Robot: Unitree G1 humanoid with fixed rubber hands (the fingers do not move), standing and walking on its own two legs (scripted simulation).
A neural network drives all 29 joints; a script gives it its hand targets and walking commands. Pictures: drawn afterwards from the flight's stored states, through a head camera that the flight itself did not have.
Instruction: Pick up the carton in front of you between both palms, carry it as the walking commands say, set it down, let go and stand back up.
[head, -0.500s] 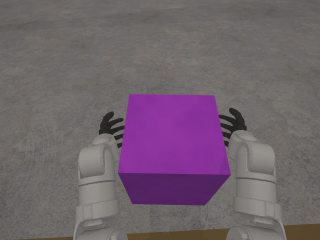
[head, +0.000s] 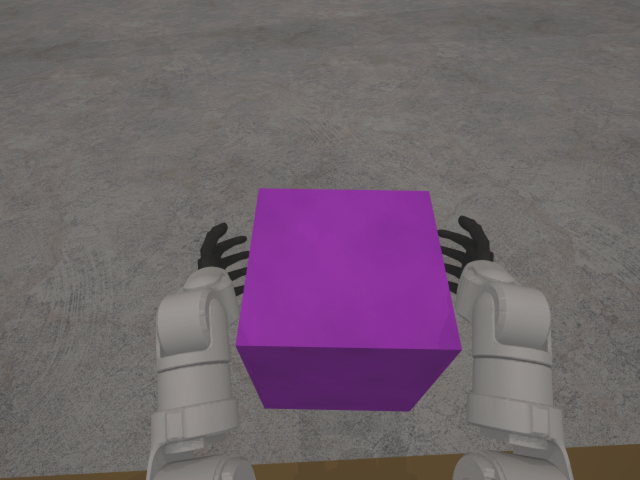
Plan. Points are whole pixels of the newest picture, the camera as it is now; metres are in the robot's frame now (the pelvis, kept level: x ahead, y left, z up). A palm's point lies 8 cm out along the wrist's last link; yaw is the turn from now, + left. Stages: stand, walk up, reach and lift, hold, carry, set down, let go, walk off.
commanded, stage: carry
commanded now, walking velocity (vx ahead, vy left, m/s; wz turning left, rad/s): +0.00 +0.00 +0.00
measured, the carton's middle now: (340, 308) +0.33 +0.00 +0.04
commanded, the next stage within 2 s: none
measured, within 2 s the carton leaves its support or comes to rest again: neither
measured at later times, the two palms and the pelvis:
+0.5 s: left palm (209, 272) +0.34 +0.17 +0.11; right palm (458, 259) +0.35 -0.14 +0.11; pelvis +0.03 +0.01 +0.00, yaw +0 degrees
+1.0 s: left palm (220, 179) +0.54 +0.19 +0.10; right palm (412, 173) +0.54 -0.12 +0.10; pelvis +0.22 +0.03 +0.00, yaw +2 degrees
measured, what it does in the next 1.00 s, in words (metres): walks ahead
